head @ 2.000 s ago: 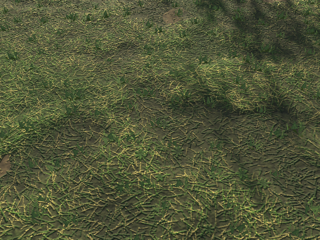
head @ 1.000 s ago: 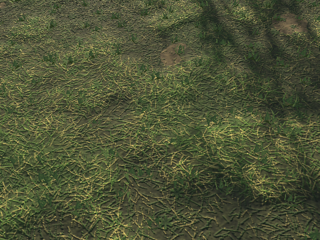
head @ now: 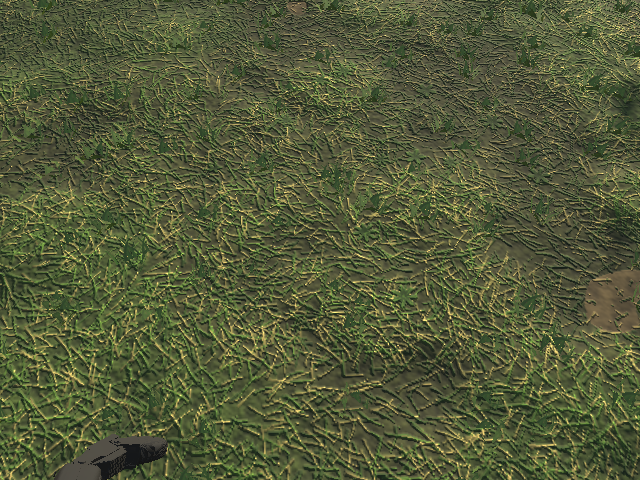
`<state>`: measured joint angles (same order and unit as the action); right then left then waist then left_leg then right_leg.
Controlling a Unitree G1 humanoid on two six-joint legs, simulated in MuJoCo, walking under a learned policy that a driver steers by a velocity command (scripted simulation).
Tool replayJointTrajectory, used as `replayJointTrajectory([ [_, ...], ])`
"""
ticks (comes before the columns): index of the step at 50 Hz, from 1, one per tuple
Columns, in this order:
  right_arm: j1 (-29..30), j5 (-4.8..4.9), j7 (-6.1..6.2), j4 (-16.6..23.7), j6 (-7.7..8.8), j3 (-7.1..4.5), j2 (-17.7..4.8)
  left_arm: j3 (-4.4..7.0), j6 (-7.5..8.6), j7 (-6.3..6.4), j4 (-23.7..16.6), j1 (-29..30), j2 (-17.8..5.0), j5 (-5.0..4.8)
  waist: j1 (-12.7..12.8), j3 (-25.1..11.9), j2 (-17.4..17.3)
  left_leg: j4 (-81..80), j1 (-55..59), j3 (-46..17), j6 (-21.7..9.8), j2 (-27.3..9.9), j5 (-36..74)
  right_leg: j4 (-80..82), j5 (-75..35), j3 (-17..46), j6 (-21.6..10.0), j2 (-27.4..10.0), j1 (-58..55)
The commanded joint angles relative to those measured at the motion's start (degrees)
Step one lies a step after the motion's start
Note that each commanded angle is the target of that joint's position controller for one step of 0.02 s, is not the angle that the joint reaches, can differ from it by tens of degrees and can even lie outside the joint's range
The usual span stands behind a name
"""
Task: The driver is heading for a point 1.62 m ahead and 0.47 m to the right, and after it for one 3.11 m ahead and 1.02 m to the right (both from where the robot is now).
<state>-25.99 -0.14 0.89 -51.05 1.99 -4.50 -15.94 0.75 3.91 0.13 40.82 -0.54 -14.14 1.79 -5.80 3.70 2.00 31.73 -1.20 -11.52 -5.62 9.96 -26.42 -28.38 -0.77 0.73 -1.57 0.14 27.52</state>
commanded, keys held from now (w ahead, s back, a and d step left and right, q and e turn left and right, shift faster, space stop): q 0.16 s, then e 0.84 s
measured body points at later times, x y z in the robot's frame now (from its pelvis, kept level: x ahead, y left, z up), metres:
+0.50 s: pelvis +0.06 +0.00 +0.02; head +0.07 +0.01 +0.47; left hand +0.10 +0.26 -0.12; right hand +0.20 -0.23 -0.09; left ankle +0.06 +0.11 -0.72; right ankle +0.10 -0.11 -0.69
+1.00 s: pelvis +0.03 -0.03 +0.03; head +0.06 -0.06 +0.47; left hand +0.20 +0.23 -0.07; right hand +0.09 -0.33 -0.10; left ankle +0.07 +0.11 -0.65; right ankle +0.02 -0.10 -0.72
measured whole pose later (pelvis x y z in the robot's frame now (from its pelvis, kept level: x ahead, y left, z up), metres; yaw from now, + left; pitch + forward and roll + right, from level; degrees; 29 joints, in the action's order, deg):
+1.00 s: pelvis +0.03 -0.03 +0.03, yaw -14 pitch +1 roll +2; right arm -10.1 -1.3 0.9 -43.1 -3.2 -3.3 -17.0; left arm 3.9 -2.4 -0.1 40.5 -14.9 -16.8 0.2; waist 0.5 3.3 -1.6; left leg 56.1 -28.0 -2.2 2.6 0.2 -20.7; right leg -23.8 11.1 6.0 -5.0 5.5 12.9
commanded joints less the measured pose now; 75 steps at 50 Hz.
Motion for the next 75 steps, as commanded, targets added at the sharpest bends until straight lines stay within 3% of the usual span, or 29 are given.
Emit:
replayJointTrajectory([
  [1,-5.1,3.62,0.98,7.6,0.94,-0.44,-1.4,3.98,0.88,1.02,-0.6,-19.8,-15.8,1.19,6.6,-25.9,11.2,42.1,-25.0,3.9,3.4,2.1,-16.1,-2.8,-56.6,27.4,-12.7,-32.1,-46.3],
  [2,-7.7,0.50,1.55,5.6,-0.20,-1.22,-6.8,3.91,-0.45,0.58,-1.2,-18.9,-12.7,-0.90,5.6,-28.3,4.6,48.0,-25.9,3.9,3.4,-2.4,-11.6,-2.8,-53.9,29.5,-15.3,-30.6,-41.6],
  [4,1.1,-1.33,0.55,6.1,-2.00,-1.48,-7.7,1.59,-1.37,1.20,-3.0,-9.8,-4.2,-1.32,5.1,-13.9,1.6,45.1,-29.1,6.6,5.0,-6.8,-3.0,5.6,-24.4,17.1,-12.8,-21.9,-25.3],
  [5,3.5,-1.49,-0.44,6.9,-2.82,-1.57,-6.9,1.15,-1.57,1.53,-2.9,-8.5,-3.7,-0.97,4.7,-9.3,4.3,42.4,-28.7,6.8,5.8,-7.9,-1.1,8.2,-19.3,11.7,-10.7,-18.3,-20.1],
  [9,3.3,-1.09,-2.08,8.0,-4.97,-0.79,-3.9,1.98,-1.22,1.45,-1.3,-10.3,-6.5,-0.06,3.3,-8.3,5.4,37.6,-23.6,8.6,6.7,-7.2,2.6,11.2,-19.7,3.3,-11.2,-15.5,-11.8],
  [15,8.2,-1.59,-1.95,8.7,-5.65,2.04,-0.5,1.48,-1.82,-0.10,0.6,-10.0,-5.8,-0.14,4.2,-8.8,8.1,12.5,-14.2,10.9,5.3,-8.6,6.0,13.6,1.3,2.6,-10.1,-12.6,-8.2],
  [18,8.3,-1.71,-0.97,8.0,-4.86,2.44,-1.6,2.25,-3.45,-1.08,1.6,-11.5,-8.5,-0.75,3.9,-5.9,6.6,-2.6,-6.6,13.6,4.5,-7.4,10.4,11.3,11.3,6.1,-8.3,-11.5,-5.0],
  [19,8.1,-1.80,-0.56,8.0,-4.21,2.28,-3.1,2.52,-3.88,-1.31,1.9,-13.1,-8.9,-0.86,3.6,-4.5,4.5,-8.9,-3.8,11.9,3.6,-8.3,12.7,10.4,12.9,7.3,-5.9,-10.9,-2.7],
  [20,8.0,-2.53,0.04,8.7,-3.40,2.02,-5.9,2.15,-3.78,-1.75,1.3,-14.4,-6.8,-1.02,4.2,-4.9,-1.2,-14.6,-1.4,3.0,2.1,-16.6,10.5,6.4,15.4,6.5,-2.6,-8.6,-0.4],
  [21,11.7,-2.05,0.70,9.8,-3.09,0.85,-11.2,1.20,-3.55,-1.88,-0.2,-16.1,-2.3,-2.06,7.2,-4.7,-13.9,-19.4,-5.6,-7.6,-1.6,-27.0,9.0,-0.7,22.1,-1.6,0.6,-0.2,1.0],
  [22,14.3,-1.76,0.88,10.0,-2.95,0.48,-10.4,2.00,-4.33,-1.27,0.5,-14.7,-5.3,-1.52,5.3,-3.0,-15.5,-19.6,-16.3,-6.6,-5.2,-29.3,8.2,-10.3,28.2,-2.0,0.6,1.0,-5.0],
  [25,18.0,-1.57,1.54,10.8,-2.43,1.64,-5.8,4.09,-5.92,-0.81,1.6,-17.3,-7.3,-1.28,7.8,-1.6,-11.7,-16.8,-14.9,2.3,-5.8,-25.3,27.1,-27.3,28.3,-0.8,0.2,1.6,-1.9],
  [27,17.4,-1.09,1.84,10.7,-2.29,1.73,-4.7,3.91,-6.08,-0.66,2.0,-19.0,-5.5,-0.66,8.0,-4.3,-9.9,-12.6,-8.6,6.5,-5.8,-24.4,39.9,-27.6,28.5,-1.7,1.1,0.9,-0.6],
  [31,15.0,-1.26,1.59,9.8,-2.69,0.72,-6.0,3.26,-6.58,-1.38,-0.7,-14.7,-3.7,-1.39,4.8,-6.6,-12.1,-8.9,-3.8,7.9,-5.6,-25.6,40.2,-16.9,28.6,-3.7,1.5,0.3,-4.0],
  [34,15.8,-1.00,1.11,9.5,-3.21,-0.36,-8.0,3.40,-6.58,-1.70,-1.4,-16.1,-4.1,-1.65,6.0,-7.1,-11.8,-4.9,-5.3,8.9,-3.7,-25.9,37.4,-5.6,23.2,-6.2,0.2,1.5,-10.3],
  [36,14.1,-0.96,0.78,9.1,-3.29,-0.58,-7.0,4.01,-5.36,-1.09,-1.4,-17.5,-7.1,-0.46,7.1,-6.4,-2.3,6.8,-14.3,14.5,2.8,-21.5,21.4,9.3,10.6,3.4,-1.7,-2.2,-19.3],
  [37,14.2,-1.11,0.58,12.6,-3.60,0.80,-2.1,6.27,-4.67,-0.97,-2.8,-18.1,-17.0,-0.34,5.8,-4.8,14.8,19.1,-30.7,19.8,8.0,-11.2,-4.3,10.5,-13.3,26.8,-8.0,-19.3,-24.3],
  [38,19.9,-1.42,1.40,13.6,-4.45,0.91,-3.4,6.90,-4.73,-0.99,-1.2,-24.2,-17.5,-0.86,10.9,-5.3,11.2,27.5,-33.0,12.2,7.4,-9.4,-11.5,10.4,-22.1,28.8,-15.1,-22.6,-22.3],
  [40,19.2,-0.34,0.93,12.3,-4.50,0.51,-4.4,5.49,-5.44,-0.41,-1.5,-18.6,-12.1,-1.28,7.2,-2.0,3.4,31.6,-33.4,8.8,6.6,-11.5,-2.6,10.2,-12.7,20.2,-13.9,-15.7,-19.8],
  [43,16.0,-1.46,0.05,10.8,-4.03,-0.09,-6.0,4.83,-5.88,-0.01,-3.3,-13.6,-9.9,-1.88,5.4,-5.0,4.1,31.4,-31.7,9.5,7.2,-10.6,4.9,9.7,-13.7,15.6,-10.9,-10.0,-21.8],
  [55,19.0,-0.73,0.40,13.8,-3.89,0.89,-5.4,6.12,-6.44,-0.34,-4.0,-16.1,-13.0,-0.73,8.2,-5.1,4.7,14.9,-27.1,8.1,7.6,-8.1,4.0,8.2,-1.2,25.7,-11.9,-8.6,-19.5],
  [61,12.2,-0.06,1.46,13.2,-2.48,1.38,-5.3,6.00,-6.67,-0.73,-4.8,-10.6,-12.2,-1.31,4.1,-6.4,5.0,-5.5,-10.7,8.5,5.1,-6.4,9.9,4.3,-2.9,28.7,-6.7,-4.9,-14.0],
  [62,11.2,-0.56,1.96,12.9,-2.03,1.18,-6.3,5.44,-6.47,-0.45,-4.8,-10.8,-10.6,-1.71,3.8,-6.4,2.7,-12.5,-5.4,5.7,4.2,-9.6,13.6,1.8,4.2,26.8,-3.8,-2.4,-10.3],
  [63,13.1,-1.43,2.40,14.1,-1.85,0.80,-10.0,4.32,-6.20,-0.36,-4.7,-14.6,-6.4,-1.65,6.5,-7.3,-9.0,-18.9,-1.7,-8.1,1.0,-22.7,11.5,-8.3,21.9,18.6,-0.5,3.6,-5.6],
  [64,16.6,-1.48,1.87,15.6,-2.21,0.11,-14.2,4.91,-6.21,0.25,-4.8,-15.9,-8.4,-0.88,7.1,-4.8,-13.8,-19.5,-6.7,-19.4,-5.8,-31.4,20.0,-18.1,34.6,8.2,0.9,12.0,0.9],
  [65,14.1,-1.42,1.27,14.6,-2.35,0.16,-12.2,5.56,-6.43,0.39,-4.1,-15.7,-11.1,0.21,6.6,-5.4,-10.8,-17.9,-10.7,-18.5,-9.8,-32.4,24.0,-27.3,34.8,8.8,1.4,8.0,-2.0],
  [67,19.3,-0.90,0.56,14.9,-2.15,1.73,-6.5,5.47,-6.83,-0.24,-1.9,-16.0,-10.3,-0.58,8.6,-2.5,-7.6,-16.8,-13.6,-6.6,-6.8,-24.1,25.7,-32.6,27.8,8.8,2.2,6.9,-3.8],
  [72,15.8,-0.84,0.81,12.8,-1.75,2.05,-5.8,3.79,-7.57,-1.02,-0.8,-13.4,-7.1,-1.22,6.0,-5.1,-10.3,-13.4,-5.2,0.1,-5.4,-20.1,34.0,-23.1,26.7,5.9,4.4,5.8,-4.5],
  [75,11.3,-1.51,-0.15,10.5,-2.54,0.83,-8.8,2.73,-7.50,-1.12,-0.6,-11.3,-6.6,-0.53,3.2,-4.8,-14.1,-17.8,-5.0,-3.4,-5.8,-19.7,5.0,-12.3,30.2,0.1,2.9,5.0,-8.2],
])
Next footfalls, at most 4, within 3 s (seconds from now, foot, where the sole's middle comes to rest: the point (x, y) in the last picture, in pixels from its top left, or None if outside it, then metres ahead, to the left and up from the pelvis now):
0.40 left None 0.10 0.11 -0.76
0.72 right None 0.06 -0.10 -0.76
1.26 left None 0.12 0.07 -0.76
1.62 right None -0.01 -0.08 -0.76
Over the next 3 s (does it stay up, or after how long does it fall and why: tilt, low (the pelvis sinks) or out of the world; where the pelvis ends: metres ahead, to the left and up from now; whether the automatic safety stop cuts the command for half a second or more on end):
stays up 0.66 -0.29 0.02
